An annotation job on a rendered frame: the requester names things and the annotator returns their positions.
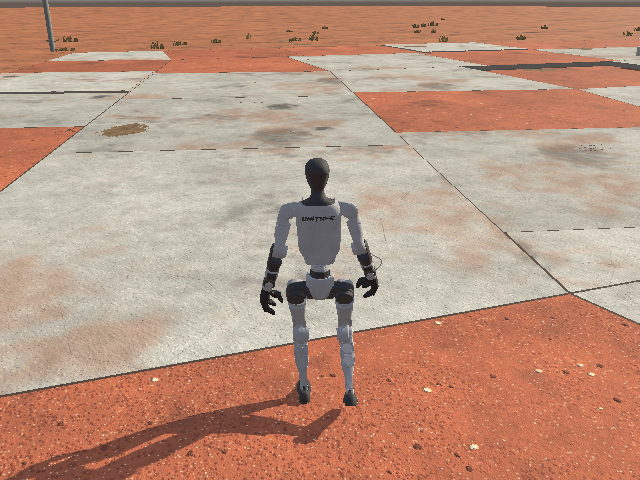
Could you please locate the robot right shin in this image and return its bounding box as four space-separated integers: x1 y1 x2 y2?
340 326 355 394

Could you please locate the right robot upper arm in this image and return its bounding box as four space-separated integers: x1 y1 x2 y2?
339 201 367 255

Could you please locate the robot left forearm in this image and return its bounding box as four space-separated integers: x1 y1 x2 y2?
262 243 282 292

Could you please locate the right robot hand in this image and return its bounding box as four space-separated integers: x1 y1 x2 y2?
356 276 379 298

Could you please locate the humanoid robot torso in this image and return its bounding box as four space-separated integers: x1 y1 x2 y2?
295 196 342 300

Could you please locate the left robot upper arm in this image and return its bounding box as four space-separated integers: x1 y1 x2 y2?
272 202 297 259

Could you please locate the left robot hand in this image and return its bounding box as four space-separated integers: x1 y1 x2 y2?
260 288 283 315

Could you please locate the robot right forearm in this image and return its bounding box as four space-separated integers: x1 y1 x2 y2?
357 239 377 280

